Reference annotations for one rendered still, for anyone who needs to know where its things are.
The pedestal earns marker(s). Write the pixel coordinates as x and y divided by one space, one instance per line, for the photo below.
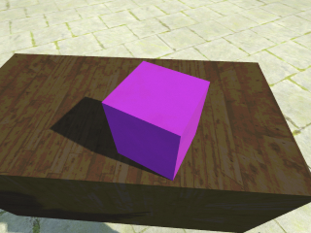
58 157

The carton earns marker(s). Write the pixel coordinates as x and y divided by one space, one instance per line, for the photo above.
153 116

